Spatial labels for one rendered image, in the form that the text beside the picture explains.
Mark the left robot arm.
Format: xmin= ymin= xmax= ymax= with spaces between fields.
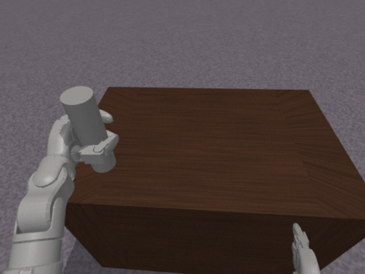
xmin=3 ymin=155 xmax=76 ymax=274

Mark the can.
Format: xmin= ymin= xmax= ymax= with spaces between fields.
xmin=60 ymin=86 xmax=116 ymax=173

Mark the right robot hand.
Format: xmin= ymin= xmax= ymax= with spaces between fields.
xmin=292 ymin=223 xmax=321 ymax=274

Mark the left robot hand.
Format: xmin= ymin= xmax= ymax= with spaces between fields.
xmin=46 ymin=109 xmax=119 ymax=168

